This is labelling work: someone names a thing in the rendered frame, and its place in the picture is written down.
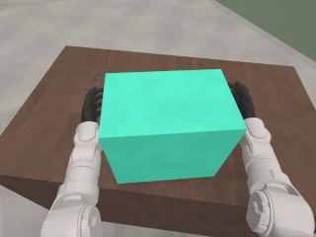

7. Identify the pedestal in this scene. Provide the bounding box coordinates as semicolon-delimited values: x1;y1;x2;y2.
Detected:
0;45;316;237

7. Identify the robot left upper arm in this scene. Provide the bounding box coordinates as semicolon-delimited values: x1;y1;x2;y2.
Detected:
41;203;103;237

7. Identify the carton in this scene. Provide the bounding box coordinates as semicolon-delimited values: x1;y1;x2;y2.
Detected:
98;69;248;184

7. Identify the robot right hand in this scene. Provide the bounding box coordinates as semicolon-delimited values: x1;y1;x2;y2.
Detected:
227;81;256;119

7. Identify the right robot forearm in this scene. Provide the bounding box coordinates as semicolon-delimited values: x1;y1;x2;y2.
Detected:
239;118;315;235

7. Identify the left robot forearm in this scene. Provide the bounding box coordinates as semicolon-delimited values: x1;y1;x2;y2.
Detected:
40;121;103;237

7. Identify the robot right upper arm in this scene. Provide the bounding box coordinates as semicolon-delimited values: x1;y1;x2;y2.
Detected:
246;189;314;237

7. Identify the robot left hand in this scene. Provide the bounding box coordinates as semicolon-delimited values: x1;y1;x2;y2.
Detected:
81;86;104;123

